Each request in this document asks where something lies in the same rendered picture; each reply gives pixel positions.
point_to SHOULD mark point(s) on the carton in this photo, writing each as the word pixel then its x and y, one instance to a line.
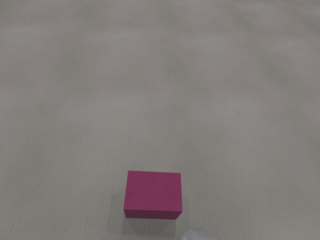
pixel 153 195

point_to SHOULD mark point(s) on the right robot thigh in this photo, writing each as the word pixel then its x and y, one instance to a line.
pixel 198 233

